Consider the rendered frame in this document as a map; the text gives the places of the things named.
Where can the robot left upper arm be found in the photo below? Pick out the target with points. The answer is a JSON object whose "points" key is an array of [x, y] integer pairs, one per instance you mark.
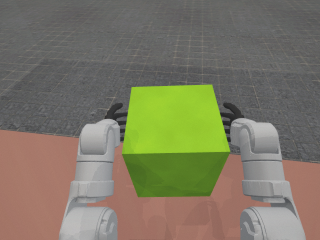
{"points": [[90, 223]]}

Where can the robot right hand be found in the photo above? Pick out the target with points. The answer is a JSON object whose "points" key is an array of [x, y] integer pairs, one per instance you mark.
{"points": [[237, 115]]}

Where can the carton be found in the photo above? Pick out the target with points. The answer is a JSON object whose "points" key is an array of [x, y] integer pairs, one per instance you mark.
{"points": [[175, 143]]}

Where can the robot right upper arm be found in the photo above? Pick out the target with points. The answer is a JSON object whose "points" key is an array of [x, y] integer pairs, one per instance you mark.
{"points": [[269, 223]]}

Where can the robot right forearm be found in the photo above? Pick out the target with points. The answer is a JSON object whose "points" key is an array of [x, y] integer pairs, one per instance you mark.
{"points": [[260, 151]]}

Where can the robot left hand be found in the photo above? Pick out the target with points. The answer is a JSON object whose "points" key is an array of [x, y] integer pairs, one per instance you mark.
{"points": [[112, 115]]}

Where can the robot left forearm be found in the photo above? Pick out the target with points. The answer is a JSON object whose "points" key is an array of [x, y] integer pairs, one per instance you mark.
{"points": [[94, 168]]}

